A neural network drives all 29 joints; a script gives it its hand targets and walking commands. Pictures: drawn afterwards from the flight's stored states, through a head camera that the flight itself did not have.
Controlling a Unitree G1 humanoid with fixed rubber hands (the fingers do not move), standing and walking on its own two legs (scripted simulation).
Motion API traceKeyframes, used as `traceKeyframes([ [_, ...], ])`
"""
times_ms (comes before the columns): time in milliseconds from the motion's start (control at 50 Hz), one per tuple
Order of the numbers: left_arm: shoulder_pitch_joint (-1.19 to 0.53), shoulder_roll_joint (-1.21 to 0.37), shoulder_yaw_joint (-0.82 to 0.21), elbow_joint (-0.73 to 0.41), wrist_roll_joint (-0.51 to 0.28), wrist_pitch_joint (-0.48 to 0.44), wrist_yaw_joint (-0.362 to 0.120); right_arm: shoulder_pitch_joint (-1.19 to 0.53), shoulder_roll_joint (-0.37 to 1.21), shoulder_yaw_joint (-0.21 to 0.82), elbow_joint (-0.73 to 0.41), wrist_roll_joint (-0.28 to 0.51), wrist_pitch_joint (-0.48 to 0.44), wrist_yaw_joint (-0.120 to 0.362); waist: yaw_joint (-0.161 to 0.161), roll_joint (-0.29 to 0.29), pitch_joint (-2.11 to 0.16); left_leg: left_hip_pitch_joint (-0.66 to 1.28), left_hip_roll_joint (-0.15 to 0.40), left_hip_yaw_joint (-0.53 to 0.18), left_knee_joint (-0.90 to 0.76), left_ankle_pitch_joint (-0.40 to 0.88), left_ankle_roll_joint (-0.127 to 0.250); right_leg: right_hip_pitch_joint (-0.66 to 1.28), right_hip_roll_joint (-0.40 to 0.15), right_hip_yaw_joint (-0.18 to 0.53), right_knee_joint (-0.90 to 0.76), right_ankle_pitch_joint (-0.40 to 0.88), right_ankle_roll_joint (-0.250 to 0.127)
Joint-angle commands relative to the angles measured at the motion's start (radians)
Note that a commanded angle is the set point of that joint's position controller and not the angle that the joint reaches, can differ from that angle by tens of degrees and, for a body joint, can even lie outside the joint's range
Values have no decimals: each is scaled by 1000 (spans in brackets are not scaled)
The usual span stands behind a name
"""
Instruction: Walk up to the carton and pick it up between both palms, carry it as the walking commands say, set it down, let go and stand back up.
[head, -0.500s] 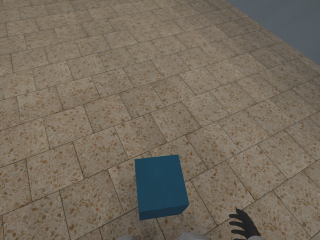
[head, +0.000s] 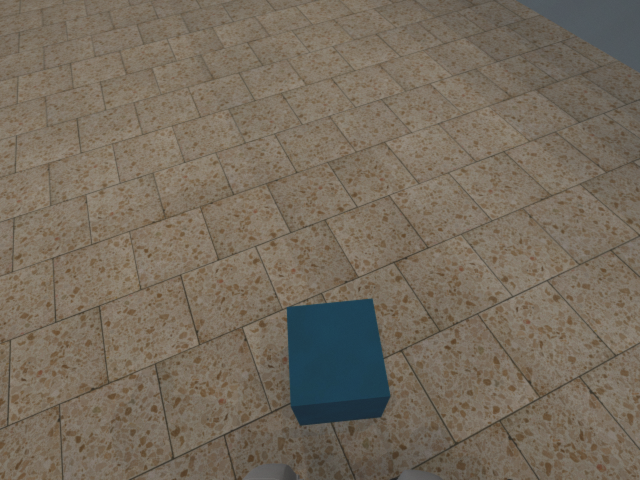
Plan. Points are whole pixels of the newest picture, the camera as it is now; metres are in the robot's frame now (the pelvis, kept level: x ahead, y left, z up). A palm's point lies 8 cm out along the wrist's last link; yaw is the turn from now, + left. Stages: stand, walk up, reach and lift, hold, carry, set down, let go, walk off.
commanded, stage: walk up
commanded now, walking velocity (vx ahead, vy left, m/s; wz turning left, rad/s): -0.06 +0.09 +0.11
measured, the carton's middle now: (335, 363) +0.44 +0.00 -0.64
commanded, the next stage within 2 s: stand in 0.54 s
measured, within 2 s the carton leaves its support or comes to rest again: neither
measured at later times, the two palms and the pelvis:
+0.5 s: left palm out of the picture -0.01 +0.27 -0.14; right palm out of the picture +0.00 -0.17 -0.13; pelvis -0.02 +0.05 +0.01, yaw -2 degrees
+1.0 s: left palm out of the picture +0.01 +0.26 -0.15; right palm out of the picture -0.01 -0.17 -0.14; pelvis -0.02 +0.05 +0.00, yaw -1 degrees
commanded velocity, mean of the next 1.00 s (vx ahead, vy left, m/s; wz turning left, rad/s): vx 0.00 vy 0.00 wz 0.01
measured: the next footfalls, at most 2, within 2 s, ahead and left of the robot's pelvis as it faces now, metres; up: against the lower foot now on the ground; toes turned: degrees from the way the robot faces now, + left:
left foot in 0.10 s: -0.01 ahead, +0.14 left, +0.00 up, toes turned -4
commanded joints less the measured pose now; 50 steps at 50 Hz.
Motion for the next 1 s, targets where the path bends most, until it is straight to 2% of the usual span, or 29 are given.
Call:
traceKeyframes([
  [0,64,216,54,-14,-4,-3,-6,32,-21,7,-67,6,-29,-4,24,-334,-160,54,0,23,-258,16,6,174,-255,239,-179,398,-176],
  [20,51,210,59,-4,-7,8,-12,77,-26,4,-53,7,-37,-3,15,-318,-172,118,-14,48,-367,70,16,148,-239,235,-182,280,-160],
  [40,-12,179,40,2,-18,12,-22,133,15,19,-31,8,-63,-11,-43,-279,-175,270,2,67,-585,242,19,67,-157,149,-136,155,-104],
  [60,10,127,36,11,-25,16,-30,145,-44,5,-18,-1,-78,-16,-54,-138,-156,323,73,-29,-670,318,30,-7,-80,66,-53,38,-44],
  [80,43,71,15,0,-33,18,-38,137,-159,-15,-31,-14,-91,-21,-49,208,-115,286,323,-353,-783,341,97,-119,18,14,83,-158,11],
  [100,42,103,26,11,-32,29,-31,87,-157,-3,-44,-10,-104,-25,-41,247,-78,183,372,-410,-814,295,160,-116,23,102,170,-274,5],
  [120,-42,118,20,10,-39,35,-31,68,-118,14,-24,-8,-112,-29,-54,167,-25,66,328,-316,-795,308,195,-24,27,171,191,-222,-6],
  [140,-34,106,9,25,-47,34,-42,32,-79,30,-23,-12,-122,-31,-34,142,-16,120,268,-237,-765,376,179,-22,28,155,161,-162,-2],
  [180,16,96,0,63,-38,21,-42,-16,-60,36,-22,-10,-133,-37,-8,176,-44,191,217,-123,-721,595,167,-14,42,136,153,-115,-6],
  [200,24,101,5,83,-37,22,-38,-13,-69,31,-23,-11,-136,-38,-5,183,-47,215,211,-118,-704,669,175,3,50,129,129,-115,-3],
  [240,20,80,-3,95,-34,16,-28,21,-56,27,3,-4,-131,-38,-9,167,-53,223,213,-118,-675,621,166,67,40,128,-27,-76,-1],
  [260,40,84,-10,102,-32,9,-25,29,-54,26,14,1,-130,-38,2,113,-53,216,203,-117,-668,588,146,115,30,133,-122,36,-3],
  [280,69,85,-11,120,-30,4,-20,43,-60,21,23,4,-130,-41,9,86,-62,203,187,-102,-650,573,127,185,12,148,-175,139,-7],
  [320,89,123,-2,138,-31,-8,-13,83,-36,29,43,18,-133,-37,-17,8,-83,178,131,-74,-638,485,96,253,-35,187,-188,285,-24],
  [340,71,93,-12,138,-29,-10,-15,92,-27,26,51,14,-131,-38,-32,-50,-48,214,85,-40,-678,419,80,185,-12,179,-177,256,-31],
  [420,93,43,-19,171,-20,-11,-7,110,-17,27,72,8,-129,-41,-20,-70,-8,224,109,-64,-689,416,83,150,7,160,-213,172,-24],
  [480,94,46,-18,172,-18,-9,-4,115,-4,31,80,2,-129,-41,-26,-24,-10,208,107,-64,-704,349,80,151,12,167,-212,153,-21],
  [560,104,31,-27,173,-21,-13,-9,140,-2,32,90,12,-128,-39,-19,-30,-12,193,127,-88,-711,333,87,126,9,157,-195,111,-26],
  [600,122,28,-29,178,-23,-15,-9,144,-4,32,93,13,-131,-39,-15,-21,-26,202,124,-74,-699,388,84,140,3,158,-190,127,-23],
  [640,120,4,-39,185,-21,-17,-6,161,3,33,92,13,-133,-39,-27,-42,-16,211,130,-83,-687,412,88,111,9,155,-189,123,-23],
  [680,125,15,-36,183,-25,-19,-3,164,3,31,97,8,-133,-38,-26,-15,-15,202,124,-69,-677,427,86,121,5,165,-193,133,-26],
  [780,149,16,-39,188,-26,-22,-2,207,22,39,105,14,-139,-38,-29,-36,-42,226,131,-57,-650,518,82,127,-2,154,-174,163,-26],
  [840,161,5,-44,184,-28,-19,-2,205,34,46,105,13,-140,-38,-19,-9,-40,214,131,-56,-648,516,89,133,5,163,-164,154,-26],
  [880,150,8,-41,189,-27,-17,0,208,31,43,114,12,-139,-39,-21,-43,-17,202,128,-57,-644,490,82,118,5,158,-172,156,-26],
  [900,152,5,-44,186,-25,-19,-1,219,35,44,111,11,-139,-40,-27,-27,-22,210,124,-50,-641,497,80,123,0,167,-170,172,-28],
  [920,151,6,-42,186,-28,-18,-2,212,43,45,107,9,-140,-40,-23,-38,-9,201,125,-49,-641,499,80,119,2,162,-169,170,-28],
  [940,-582,2,-144,-461,-109,-1,-6,-631,-79,90,-586,98,-115,-49,-34,47,-78,-226,14,-40,-468,111,58,-106,85,123,6,-223,-87],
  [960,-435,42,-111,-320,-87,99,26,-442,-98,62,-452,103,-16,-57,-48,11,-116,-223,56,-5,-478,-41,37,-16,82,83,17,-243,-71],
  [980,-398,60,-102,-335,-95,163,24,-405,-91,52,-489,97,50,-59,-50,-5,-90,-210,65,-11,-483,-30,36,-36,74,83,35,-238,-76],
])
